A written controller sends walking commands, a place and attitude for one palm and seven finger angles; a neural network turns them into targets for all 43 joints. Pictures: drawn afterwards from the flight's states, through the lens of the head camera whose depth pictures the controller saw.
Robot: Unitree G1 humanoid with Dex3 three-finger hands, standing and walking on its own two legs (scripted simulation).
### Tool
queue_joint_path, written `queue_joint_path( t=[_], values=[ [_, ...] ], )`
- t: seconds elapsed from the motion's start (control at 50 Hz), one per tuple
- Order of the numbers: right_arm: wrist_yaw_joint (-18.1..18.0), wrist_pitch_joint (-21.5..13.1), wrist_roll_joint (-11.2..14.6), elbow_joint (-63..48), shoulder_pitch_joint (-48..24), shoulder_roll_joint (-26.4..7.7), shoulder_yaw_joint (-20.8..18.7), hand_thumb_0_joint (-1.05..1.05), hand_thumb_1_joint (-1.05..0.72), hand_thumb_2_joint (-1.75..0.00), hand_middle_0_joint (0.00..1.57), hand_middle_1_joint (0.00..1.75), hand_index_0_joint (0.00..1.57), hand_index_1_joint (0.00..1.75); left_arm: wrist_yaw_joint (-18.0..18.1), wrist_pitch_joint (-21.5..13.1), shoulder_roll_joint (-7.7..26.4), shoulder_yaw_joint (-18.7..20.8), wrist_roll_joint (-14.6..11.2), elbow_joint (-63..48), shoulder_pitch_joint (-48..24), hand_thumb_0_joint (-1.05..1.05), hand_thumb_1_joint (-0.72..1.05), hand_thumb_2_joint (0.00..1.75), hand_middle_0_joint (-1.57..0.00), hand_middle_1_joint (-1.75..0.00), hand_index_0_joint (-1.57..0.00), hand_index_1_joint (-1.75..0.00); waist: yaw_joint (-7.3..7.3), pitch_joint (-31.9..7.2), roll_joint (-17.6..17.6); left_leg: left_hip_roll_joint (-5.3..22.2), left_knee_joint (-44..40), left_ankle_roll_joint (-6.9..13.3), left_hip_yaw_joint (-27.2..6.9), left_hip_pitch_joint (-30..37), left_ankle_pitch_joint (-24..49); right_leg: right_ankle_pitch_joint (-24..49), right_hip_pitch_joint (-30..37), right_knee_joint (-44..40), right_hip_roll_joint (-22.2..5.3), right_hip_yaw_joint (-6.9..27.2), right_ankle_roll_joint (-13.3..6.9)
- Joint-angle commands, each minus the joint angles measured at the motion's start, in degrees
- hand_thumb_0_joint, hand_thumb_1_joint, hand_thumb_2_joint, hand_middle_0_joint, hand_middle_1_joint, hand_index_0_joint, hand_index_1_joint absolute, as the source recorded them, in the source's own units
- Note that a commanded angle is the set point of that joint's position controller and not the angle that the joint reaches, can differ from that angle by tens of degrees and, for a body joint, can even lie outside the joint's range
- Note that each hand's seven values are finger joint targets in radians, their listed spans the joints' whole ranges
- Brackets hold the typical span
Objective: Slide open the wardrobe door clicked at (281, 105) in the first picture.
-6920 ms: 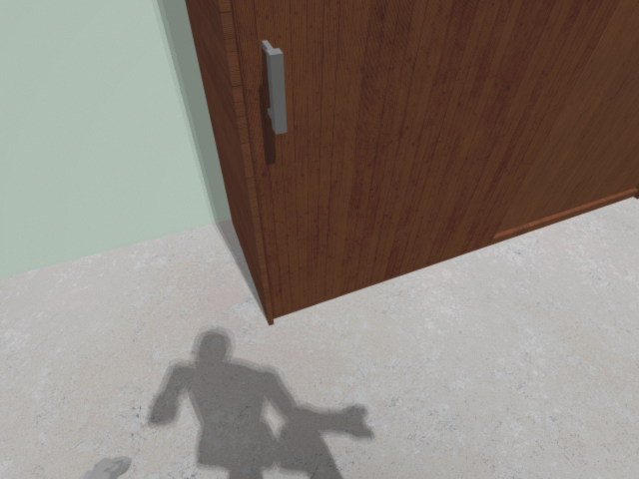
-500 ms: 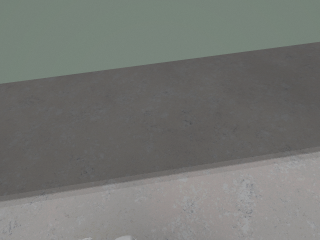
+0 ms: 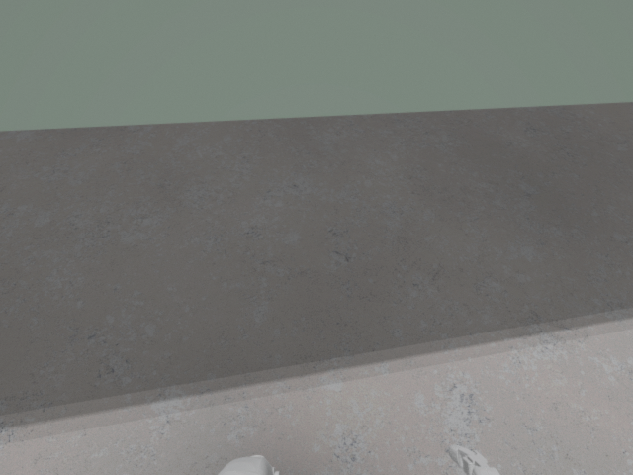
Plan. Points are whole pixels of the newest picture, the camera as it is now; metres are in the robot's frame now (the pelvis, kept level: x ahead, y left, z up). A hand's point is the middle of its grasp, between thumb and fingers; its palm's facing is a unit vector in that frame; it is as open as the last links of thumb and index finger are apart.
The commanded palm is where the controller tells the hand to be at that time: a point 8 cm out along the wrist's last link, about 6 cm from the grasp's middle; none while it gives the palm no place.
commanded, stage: turn to face it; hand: left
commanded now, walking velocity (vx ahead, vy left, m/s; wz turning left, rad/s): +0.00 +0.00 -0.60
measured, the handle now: out of the picture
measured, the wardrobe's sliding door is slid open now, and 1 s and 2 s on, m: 0.00 0.00 0.00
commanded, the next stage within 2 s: none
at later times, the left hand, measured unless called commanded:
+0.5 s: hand (216, 417) +0.20 +0.17 -0.14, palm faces -0.25 -0.94 -0.22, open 7.4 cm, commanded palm none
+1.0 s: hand (260, 411) +0.22 +0.11 -0.16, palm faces -0.47 -0.86 -0.21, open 7.4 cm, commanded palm none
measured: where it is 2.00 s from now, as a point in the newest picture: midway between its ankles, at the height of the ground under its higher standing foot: outside the picture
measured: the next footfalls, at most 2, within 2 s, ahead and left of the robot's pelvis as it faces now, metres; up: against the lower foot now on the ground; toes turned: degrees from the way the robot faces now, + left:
right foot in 0.60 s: +0.04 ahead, -0.14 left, +0.00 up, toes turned -27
left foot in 1.02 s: +0.18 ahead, +0.05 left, +0.00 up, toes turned -30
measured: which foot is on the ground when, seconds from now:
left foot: down 0.00-0.60, up 0.62-1.00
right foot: up 0.00-0.58, down 0.60-1.00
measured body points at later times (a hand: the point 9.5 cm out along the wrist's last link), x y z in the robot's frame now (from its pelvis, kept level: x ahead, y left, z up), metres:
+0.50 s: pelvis +0.05 +0.01 +0.02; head +0.08 +0.00 +0.46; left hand +0.22 +0.22 -0.12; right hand -0.02 -0.23 -0.13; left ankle +0.07 +0.08 -0.72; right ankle +0.01 -0.14 -0.68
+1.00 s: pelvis +0.06 -0.02 +0.01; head +0.10 -0.03 +0.46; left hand +0.25 +0.15 -0.14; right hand +0.03 -0.30 -0.11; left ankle +0.14 +0.08 -0.71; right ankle +0.00 -0.12 -0.72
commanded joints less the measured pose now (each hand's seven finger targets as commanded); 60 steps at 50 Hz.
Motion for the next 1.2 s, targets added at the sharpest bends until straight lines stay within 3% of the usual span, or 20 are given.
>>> queue_joint_path(
  t=[0.0,0.08,0.26,0.44,0.5,0.54,0.56,0.58,0.6,0.64,0.72,0.86,0.92,0.96,0.98,1.0,1.02,1.04,1.08,1.18],
  values=[
    [-1.23,0.07,-0.08,-1.53,7.35,-8.41,-2.29,0.0,-0.9,-0.9,0.2,0.3,0.2,0.3,-1.06,0.34,5.58,2.69,1.09,-6.17,-2.69,0.0,0.9,0.9,-0.2,-0.3,-0.2,-0.3,-4.05,-0.79,7.7,18.4,-23.42,1.45,-15.18,4.8,13.24,6.07,-14.13,15.84,-6.21,-0.83,1.75],
    [-1.42,0.24,0.11,-1.73,5.62,-7.28,-2.78,0.0,-0.9,-0.9,0.2,0.3,0.2,0.3,-1.6,2.87,4.46,3.82,1.14,-6.77,0.02,0.0,0.9,0.9,-0.2,-0.3,-0.2,-0.3,-1.81,-2.99,9.38,14.65,-24.73,-0.3,-6.15,3.0,5.62,13.48,-14.32,15.64,-6.05,-2.29,2.7],
    [-1.17,0.56,-0.23,-1.64,9.86,-8.61,-4.54,0.0,-0.9,-0.9,0.2,0.3,0.2,0.3,-2.23,3.85,6.54,4.91,1.49,-13.64,-11.57,0.0,0.9,0.9,-0.2,-0.3,-0.2,-0.3,-4.58,-1.11,5.93,19.01,-25.76,2.53,-5.41,11.6,0.57,15.69,-24.2,8.28,-8.66,-2.5,4.75],
    [-0.24,1.26,-0.93,0.44,14.13,-11.73,-5.66,0.0,-0.9,-0.9,0.2,0.3,0.2,0.3,-2.36,2.82,5.94,3.25,1.23,-17.74,-18.85,0.0,0.9,0.9,-0.2,-0.3,-0.2,-0.3,-7.33,-5.62,9.17,21.24,-17.95,3.37,2.11,18.66,18.83,7.69,-16.12,-10.62,-7.32,-8.35,3.59],
    [0.14,1.6,-0.99,0.65,14.97,-12.55,-6.06,0.0,-0.9,-0.9,0.2,0.3,0.2,0.3,-2.17,1.89,6.19,3.0,1.14,-18.11,-18.93,0.0,0.9,0.9,-0.2,-0.3,-0.2,-0.3,-7.32,-7.73,11.42,20.9,-12.64,1.53,4.94,20.64,26.63,7.82,-12.15,-18.47,-5.37,-10.06,2.29],
    [0.42,1.77,-0.57,0.24,14.87,-12.86,-6.17,0.0,-0.9,-0.9,0.2,0.3,0.2,0.3,-1.87,0.92,7.59,3.21,1.01,-17.09,-15.16,0.0,0.9,0.9,-0.2,-0.3,-0.2,-0.3,-4.95,-10.26,9.97,19.28,-5.04,-2.1,8.17,19.62,28.95,17.08,-4.36,-29.53,-4.53,-10.83,0.99],
    [0.83,1.96,-0.01,-0.65,15.23,-11.75,-6.15,0.0,-0.9,-0.9,0.2,0.3,0.2,0.3,-1.36,0.08,11.48,3.69,1.32,-15.84,-10.84,0.0,0.9,0.9,-0.2,-0.3,-0.2,-0.3,-2.8,-12.66,3.1,17.65,4.64,-5.08,8.71,11.91,23.71,28.7,6.04,-35.39,-8.65,-4.26,-1.53],
    [1.02,2.29,0.04,-4.22,12.36,-7.3,-4.81,0.0,-0.9,-0.9,0.2,0.3,0.2,0.3,-0.5,-0.63,17.99,5.07,1.64,-14.6,-6.97,0.0,0.9,0.9,-0.2,-0.3,-0.2,-0.3,-0.44,-12.34,-14.34,8.74,15.92,-8.57,9.01,-7.54,-12.09,53.61,16.92,-36.47,-22.9,16.44,-7.95],
    [0.36,3.04,0.02,-5.87,8.65,-7.16,-4.31,0.0,-0.9,-0.9,0.2,0.3,0.2,0.3,0.07,-0.17,20.38,5.53,0.61,-13.43,-5.09,0.0,0.9,0.9,-0.2,-0.3,-0.2,-0.3,0.41,-11.85,-12.65,5.11,24.55,-9.57,1.19,-13.13,-24.45,68.81,16.29,-34.33,-26.91,17.04,-13.23],
    [-0.17,3.81,-0.01,-5.29,7.97,-6.89,-4.11,0.0,-0.9,-0.9,0.2,0.3,0.2,0.3,0.72,0.0,16.95,5.25,0.43,-14.39,-10.4,0.0,0.9,0.9,-0.2,-0.3,-0.2,-0.3,-1.76,-8.72,-10.31,6.77,28.51,-9.46,-5.15,-15.32,-18.0,57.86,13.01,-35.42,-21.71,11.97,-12.04],
    [-0.14,4.47,-0.41,-3.92,9.06,-7.74,-4.64,0.0,-0.9,-0.9,0.2,0.3,0.2,0.3,0.26,-0.14,14.02,4.01,0.55,-16.05,-16.52,0.0,0.9,0.9,-0.2,-0.3,-0.2,-0.3,-4.95,-5.66,-6.1,4.47,25.05,-10.64,-6.3,-9.69,-8.71,51.46,4.5,-36.93,-15.53,6.83,-9.01],
    [-0.52,3.62,0.05,-6.61,4.06,-7.92,-4.38,0.0,-0.9,-0.9,0.2,0.3,0.2,0.3,-0.36,0.31,15.37,4.74,1.03,-15.29,-14.27,0.0,0.9,0.9,-0.2,-0.3,-0.2,-0.3,-3.03,-6.35,-6.46,0.86,11.42,-10.42,-6.59,-5.32,-9.96,45.9,4.67,-36.2,-14.33,13.64,-10.79],
    [-0.83,3.16,0.41,-6.82,5.61,-8.08,-4.27,0.0,-0.9,-0.9,0.2,0.3,0.2,0.3,-0.4,0.81,16.25,5.01,1.07,-16.11,-16.51,0.0,0.9,0.9,-0.2,-0.3,-0.2,-0.3,-4.43,-7.46,-7.7,-0.68,2.79,-9.56,-6.47,0.7,-8.66,46.14,2.4,-34.03,-13.56,15.78,-9.89],
    [-1.08,2.8,0.6,-5.96,9.21,-8.53,-4.36,0.0,-0.9,-0.9,0.2,0.3,0.2,0.3,-0.49,1.21,15.55,4.92,0.72,-16.51,-18.36,0.0,0.9,0.9,-0.2,-0.3,-0.2,-0.3,-6.5,-8.17,-6.98,-1.2,-8.47,-8.94,-6.35,9.12,-0.54,41.97,-1.89,-30.4,-11.11,16.06,-6.75],
    [-1.35,2.31,0.44,-5.43,11.46,-10.44,-4.55,0.0,-0.9,-0.9,0.2,0.3,0.2,0.3,-0.63,1.52,13.81,4.55,0.25,-17.26,-18.66,0.0,0.9,0.9,-0.2,-0.3,-0.2,-0.3,-7.34,-9.34,-1.98,2.01,-15.19,-7.88,-8.6,16.11,3.98,34.84,-6.75,-25.99,-7.39,13.55,-4.12],
    [-1.4,1.76,-0.27,-5.83,12.34,-15.8,-5.33,0.0,-0.9,-0.9,0.2,0.3,0.2,0.3,-1.05,1.85,10.09,3.97,-0.28,-18.39,-16.65,0.0,0.9,0.9,-0.2,-0.3,-0.2,-0.3,-7.19,-10.94,13.87,15.66,-20.62,-3.57,-23.01,22.41,9.86,13.87,-16.71,-15.67,0.61,7.17,-0.15],
    [-1.28,2.17,-0.38,-6.52,11.88,-18.61,-5.73,0.0,-0.9,-0.9,0.2,0.3,0.2,0.3,-1.39,1.91,10.21,3.95,0.33,-18.69,-15.8,0.0,0.9,0.9,-0.2,-0.3,-0.2,-0.3,-6.75,-9.02,19.59,24.74,-22.1,1.58,-28.69,19.39,14.35,-3.84,-20.08,-1.88,1.46,0.97,2.04],
    [-1.07,2.4,-0.77,-8.01,9.36,-17.25,-5.17,0.0,-0.9,-0.9,0.2,0.3,0.2,0.3,-1.63,2.02,12.09,4.52,0.86,-18.16,-14.86,0.0,0.9,0.9,-0.2,-0.3,-0.2,-0.3,-6.04,-7.28,13.91,24.47,-22.05,3.97,-26.76,13.15,9.72,-2.54,-18.34,6.29,-1.22,2.44,2.23],
    [-1.36,1.89,-0.7,-9.41,2.9,-12.76,-4.04,0.0,-0.9,-0.9,0.2,0.3,0.2,0.3,-2.28,2.74,12.99,5.4,1.46,-16.01,-13.49,0.0,0.9,0.9,-0.2,-0.3,-0.2,-0.3,-3.47,-3.55,12.18,18.01,-23.44,0.88,-18.23,8.53,5.17,4.4,-19.05,11.84,-2.33,1.9,2.95],
    [-1.19,1.7,-0.48,-7.9,6.77,-12.19,-4.36,0.0,-0.9,-0.9,0.2,0.3,0.2,0.3,-3.23,3.15,10.22,4.49,0.92,-16.35,-13.93,0.0,0.9,0.9,-0.2,-0.3,-0.2,-0.3,-4.84,-4.95,11.27,14.6,-20.33,1.16,-7.88,15.21,13.48,8.57,-20.23,9.57,-3.78,-2.12,4.6]
  ],
)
